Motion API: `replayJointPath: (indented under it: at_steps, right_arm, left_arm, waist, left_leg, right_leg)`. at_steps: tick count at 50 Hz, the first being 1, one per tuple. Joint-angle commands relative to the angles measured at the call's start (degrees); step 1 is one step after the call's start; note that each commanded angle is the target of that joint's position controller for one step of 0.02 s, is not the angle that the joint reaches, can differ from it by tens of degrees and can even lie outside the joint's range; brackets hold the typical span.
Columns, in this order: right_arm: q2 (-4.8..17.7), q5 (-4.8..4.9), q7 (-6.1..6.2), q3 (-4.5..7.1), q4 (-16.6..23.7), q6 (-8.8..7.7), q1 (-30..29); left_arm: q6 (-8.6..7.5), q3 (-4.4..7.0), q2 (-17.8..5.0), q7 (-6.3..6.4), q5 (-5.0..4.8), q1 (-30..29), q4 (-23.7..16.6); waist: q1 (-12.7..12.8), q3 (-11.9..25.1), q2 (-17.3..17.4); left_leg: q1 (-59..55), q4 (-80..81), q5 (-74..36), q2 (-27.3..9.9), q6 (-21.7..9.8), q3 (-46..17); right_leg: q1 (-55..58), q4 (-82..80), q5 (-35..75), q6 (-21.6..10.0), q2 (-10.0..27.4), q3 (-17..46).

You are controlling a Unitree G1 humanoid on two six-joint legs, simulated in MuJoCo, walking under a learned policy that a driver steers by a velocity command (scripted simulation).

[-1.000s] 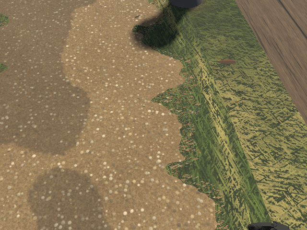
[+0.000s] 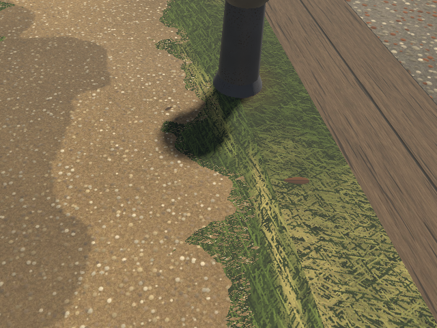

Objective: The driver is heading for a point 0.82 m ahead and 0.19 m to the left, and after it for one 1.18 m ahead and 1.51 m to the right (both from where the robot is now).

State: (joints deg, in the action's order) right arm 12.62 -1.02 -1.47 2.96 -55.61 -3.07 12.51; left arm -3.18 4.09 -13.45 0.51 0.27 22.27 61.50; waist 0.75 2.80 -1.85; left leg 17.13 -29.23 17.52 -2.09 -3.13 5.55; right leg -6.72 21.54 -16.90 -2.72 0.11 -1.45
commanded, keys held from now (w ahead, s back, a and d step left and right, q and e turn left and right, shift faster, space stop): w+shift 0.32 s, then shift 0.22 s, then q+shift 0.46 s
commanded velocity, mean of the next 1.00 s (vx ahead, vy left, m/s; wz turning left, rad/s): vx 0.49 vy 0.00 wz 0.26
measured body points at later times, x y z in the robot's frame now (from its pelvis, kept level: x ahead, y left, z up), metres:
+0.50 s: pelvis +0.31 +0.00 -0.03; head +0.36 +0.00 +0.41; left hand +0.53 +0.21 -0.14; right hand +0.19 -0.23 -0.17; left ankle +0.04 +0.10 -0.71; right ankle +0.46 -0.06 -0.75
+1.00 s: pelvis +0.46 +0.02 -0.02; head +0.48 +0.05 +0.42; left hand +0.48 +0.29 -0.17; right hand +0.66 -0.18 -0.14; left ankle +0.49 +0.11 -0.75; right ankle +0.46 -0.07 -0.74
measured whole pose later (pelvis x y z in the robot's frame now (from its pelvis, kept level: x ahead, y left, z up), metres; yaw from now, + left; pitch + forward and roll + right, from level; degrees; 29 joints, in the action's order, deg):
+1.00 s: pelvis +0.46 +0.02 -0.02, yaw +19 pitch -1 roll -1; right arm 11.2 -1.9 -1.8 3.7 -46.1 2.2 8.6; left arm -0.5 3.5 -14.2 1.6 1.2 10.4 50.4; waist -0.7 -3.8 -2.3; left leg 21.6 -37.2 15.6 -0.8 -5.0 6.7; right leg -13.5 40.1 -23.0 -1.6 7.4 -21.5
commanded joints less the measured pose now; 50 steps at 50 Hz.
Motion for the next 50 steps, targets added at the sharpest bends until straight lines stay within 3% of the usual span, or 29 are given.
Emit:
replayJointPath:
  at_steps: [1, 2, 3, 4, 5, 8, 13, 16, 19, 21, 22, 23, 24, 25, 26, 27, 28, 29, 30, 31, 34, 36, 38, 41, 44, 47, 48, 49, 50]
  right_arm:
    - [7.20, -0.91, 1.51, 2.18, -4.67, -1.79, 23.06]
    - [11.31, -1.36, 1.68, 2.61, -4.10, -2.07, 23.75]
    - [10.01, -1.19, 1.87, 2.38, -2.90, -1.62, 18.04]
    - [7.97, -0.72, 1.39, 1.84, -0.82, -1.96, 12.45]
    - [7.28, -0.35, 1.03, 1.68, -0.09, -2.45, 10.44]
    - [4.83, 0.02, 1.41, 0.95, -1.08, -3.72, 12.16]
    - [3.46, 0.28, 1.06, 0.52, -2.48, -4.43, 18.10]
    - [3.61, 0.31, 1.33, 0.44, -2.61, -4.99, 19.08]
    - [4.13, 0.21, 1.76, 0.23, -3.85, -4.73, 19.63]
    - [5.89, 0.05, 2.19, 0.41, -4.87, -4.23, 20.01]
    - [6.96, -0.26, 2.72, 0.68, -5.18, -3.72, 19.29]
    - [8.42, 0.23, 3.15, 1.08, -5.14, -3.20, 17.85]
    - [6.98, 1.06, 3.25, 0.87, -4.13, -3.07, 17.93]
    - [-3.54, 3.62, 2.54, -1.11, -3.58, -2.60, 28.52]
    - [3.57, 4.30, 3.32, 0.48, -4.99, -2.44, 28.09]
    - [4.07, 3.93, 3.46, 0.87, -3.08, -2.48, 20.87]
    - [3.16, 2.32, 3.33, 0.49, -2.04, -2.61, 15.97]
    - [2.65, 0.92, 3.05, 0.71, -2.14, -2.00, 13.36]
    - [2.00, -0.45, 2.54, 0.84, -2.06, -0.75, 14.00]
    - [1.11, -0.95, 2.16, 1.02, -1.75, 0.50, 14.11]
    - [0.05, -0.60, 1.71, 1.30, 0.21, 2.69, 12.87]
    - [0.22, -0.64, 1.38, 1.17, 2.68, 3.38, 8.99]
    - [-0.06, -0.64, 0.70, 0.69, 4.50, 3.76, 5.27]
    - [0.91, -0.62, -0.14, 0.55, 7.06, 4.64, 0.45]
    - [2.76, -1.06, -0.68, 1.14, 9.96, 5.65, -3.25]
    - [2.85, -0.69, -0.81, 1.59, 12.50, 5.81, -4.77]
    - [2.62, -0.51, -0.68, 1.68, 12.83, 5.40, -3.66]
    - [3.84, -0.70, -0.27, 2.19, 12.18, 4.60, 0.03]
    - [11.76, -1.20, 0.87, 4.20, 11.68, 3.72, 4.57]
  left_arm:
    - [-1.55, -0.20, -1.88, -0.62, 1.26, -11.60, -7.11]
    - [-2.19, -1.24, 2.24, -1.33, 0.84, -14.60, -11.19]
    - [-2.34, -0.75, -1.10, -1.91, 2.01, -15.50, -11.96]
    - [-2.45, -0.27, -3.13, -2.74, 1.81, -16.51, -11.94]
    - [-2.51, -0.16, -3.35, -3.33, 1.89, -14.91, -11.18]
    - [-0.76, -0.22, -2.34, -4.31, 2.40, -15.16, -10.83]
    - [0.45, -0.77, -1.55, -4.29, 1.79, -27.70, -15.65]
    - [0.27, -1.45, -0.97, -4.54, 1.15, -33.02, -17.93]
    - [-0.54, -2.28, 0.27, -3.95, 1.41, -33.70, -18.55]
    - [-1.22, -1.91, -1.42, -2.77, 1.89, -27.97, -17.32]
    - [-1.90, -1.18, -3.57, -2.19, 1.95, -19.08, -14.71]
    - [-2.65, -0.40, -5.25, -1.61, 2.00, -7.65, -10.83]
    - [-3.18, 0.51, -8.69, -1.00, 3.63, 0.29, -8.55]
    - [-3.35, 1.50, -14.08, -1.04, 5.30, 2.24, -7.99]
    - [-2.39, 2.17, -13.44, -1.54, 1.40, 4.98, -8.15]
    - [-2.16, 1.34, -10.53, -1.32, 0.76, -2.37, -8.57]
    - [-2.41, -0.07, -5.21, -1.28, 0.67, -7.24, -8.85]
    - [-2.71, -0.82, -2.47, -0.86, 0.82, -8.49, -8.41]
    - [-2.68, -1.25, -1.40, -0.19, 0.41, -8.82, -8.09]
    - [-2.71, -1.38, -1.57, 0.19, 0.42, -8.69, -8.04]
    - [-3.38, -0.74, -4.67, 0.43, 0.63, -9.22, -8.86]
    - [-2.95, -0.93, -4.19, 0.76, 0.60, -10.39, -9.40]
    - [-2.33, -1.05, -4.05, 1.13, 0.49, -10.89, -9.90]
    - [-1.25, -0.37, -6.18, 1.39, 0.49, -9.62, -10.49]
    - [0.64, 0.51, -7.96, 1.45, 0.88, -8.13, -11.05]
    - [2.30, 1.38, -9.38, 1.55, 1.00, -7.01, -11.77]
    - [2.81, 1.71, -9.88, 1.56, 0.93, -6.80, -11.93]
    - [3.28, 2.06, -10.13, 1.41, 1.02, -5.66, -11.86]
    - [3.60, 1.79, -8.57, 0.92, 0.88, -5.30, -14.19]
  waist:
    - [-12.35, -4.44, 15.56]
    - [-10.58, -5.24, 22.94]
    - [-6.97, -7.30, 14.22]
    - [-4.46, -7.61, 7.61]
    - [-2.70, -5.91, 5.29]
    - [-1.32, -6.84, 5.79]
    - [-3.65, -11.62, 4.49]
    - [-4.28, -12.99, 5.40]
    - [-3.79, -13.37, 5.40]
    - [-1.37, -8.69, 8.67]
    - [2.51, -4.09, 10.03]
    - [7.43, 1.51, 10.29]
    - [9.38, 7.60, 9.35]
    - [2.36, 19.04, -8.11]
    - [5.80, 30.88, -1.77]
    - [2.76, 21.20, -1.62]
    - [1.68, 10.76, 0.17]
    - [0.49, 4.53, 1.24]
    - [-1.26, 2.10, 0.80]
    - [-2.46, 1.16, 0.70]
    - [-4.98, 1.00, -0.81]
    - [-5.53, -0.70, -3.01]
    - [-4.88, -1.41, -4.66]
    - [-2.85, -1.28, -4.30]
    - [-0.95, -2.56, -3.55]
    - [0.48, -3.87, -3.21]
    - [-0.10, -3.40, -2.13]
    - [-2.05, -1.25, 2.51]
    - [-2.99, 0.49, 16.73]
  left_leg:
    - [-29.36, 12.29, 15.08, -8.67, -2.32, -14.22]
    - [-31.33, 24.09, 35.11, -20.68, -6.92, -41.28]
    - [-25.62, 24.28, 37.90, -23.20, -9.08, -44.72]
    - [-22.00, 22.68, 31.52, -20.06, -7.92, -38.53]
    - [-19.60, 23.10, 24.81, -16.90, -6.70, -32.03]
    - [-15.58, 26.42, 13.30, -11.60, -5.73, -21.51]
    - [-15.06, 29.04, -2.21, -8.49, -7.09, -12.81]
    - [-16.07, 31.97, -12.05, -8.70, -7.07, -9.06]
    - [-20.83, 27.09, -40.53, -8.41, -5.81, -3.63]
    - [-24.99, 16.31, -66.27, -8.89, -4.27, -2.50]
    - [-25.32, 5.89, -70.75, -8.59, -3.09, -2.39]
    - [-23.37, -7.33, -67.71, -7.35, -1.82, -1.45]
    - [-12.46, -22.12, -49.12, -5.08, -1.21, -1.86]
    - [10.78, -49.21, 16.04, 4.78, 0.83, -2.34]
    - [11.84, -58.52, 17.30, 7.10, -0.15, -12.70]
    - [13.88, -55.66, 10.56, 3.29, 0.02, -12.54]
    - [15.35, -50.01, 7.30, 1.04, 0.21, -10.54]
    - [14.25, -46.78, 5.82, -0.40, 0.28, -10.25]
    - [10.40, -44.12, 4.77, -1.03, 0.65, -9.55]
    - [7.29, -42.69, 4.15, -0.97, 0.80, -8.67]
    - [7.34, -39.76, 1.08, -0.92, 1.04, -6.23]
    - [9.46, -32.96, -4.89, -2.47, 0.90, -5.06]
    - [7.62, -24.86, -11.50, -2.63, 0.41, -3.04]
    - [6.25, -18.09, -13.61, -1.96, 0.08, -0.64]
    - [7.16, -15.13, -5.59, -1.33, -0.49, 0.88]
    - [7.04, -10.85, 3.30, -0.65, -1.55, 1.68]
    - [4.71, -6.75, 2.47, -0.10, -2.11, 1.79]
    - [-1.37, -0.44, -3.64, -0.22, -3.46, -1.74]
    - [-8.33, 6.54, -24.34, -9.99, -7.46, -19.42]
  right_leg:
    - [-33.45, 21.22, -11.54, -6.00, 2.00, -0.26]
    - [-48.46, 36.59, -9.55, -5.04, -3.65, -0.96]
    - [-50.98, 44.05, -3.25, -5.86, 1.69, 4.61]
    - [-49.73, 45.14, 3.02, -5.15, 4.15, 5.34]
    - [-45.84, 43.50, 6.13, -3.83, 5.45, 5.16]
    - [-42.18, 41.98, 10.73, -0.63, 6.40, 1.98]
    - [-43.95, 31.18, 17.41, 1.08, 5.48, -2.00]
    - [-38.26, 21.00, 21.31, -0.13, 4.73, -4.19]
    - [-30.10, 12.16, 20.26, -2.90, 1.30, -7.46]
    - [-21.26, 10.70, 16.67, -5.08, -3.60, -9.30]
    - [-12.80, 9.37, 16.18, -6.02, -5.35, -8.25]
    - [-1.11, 3.70, 23.32, -6.90, -4.70, -7.02]
    - [13.89, 6.68, 30.60, -7.86, 3.16, -0.75]
    - [37.97, 15.23, 64.08, -17.13, 26.46, 23.79]
    - [38.41, 11.25, 66.86, -20.45, 27.03, 33.33]
    - [28.03, 7.46, 63.76, -18.13, 23.47, 23.84]
    - [17.15, 3.58, 57.70, -15.37, 21.08, 17.81]
    - [8.86, 0.50, 54.29, -13.07, 19.04, 13.52]
    - [1.65, -2.37, 52.73, -11.68, 17.77, 9.55]
    - [-3.11, -3.88, 51.89, -10.90, 17.37, 6.73]
    - [-8.43, -5.43, 51.14, -11.21, 17.09, -0.05]
    - [-9.96, -5.95, 45.09, -10.06, 15.62, -4.79]
    - [-10.97, -5.55, 39.07, -8.61, 13.94, -9.05]
    - [-8.48, -4.33, 31.27, -8.19, 15.73, -10.80]
    - [-5.03, -1.26, 23.35, -7.65, 19.19, -10.29]
    - [-1.54, 3.92, 21.28, -6.00, 22.37, -9.92]
    - [-1.06, 8.06, 21.47, -4.41, 22.26, -10.85]
    - [-2.85, 16.97, 20.10, -1.40, 20.10, -12.70]
    - [-12.34, 35.04, 6.69, 3.00, 13.17, -16.04]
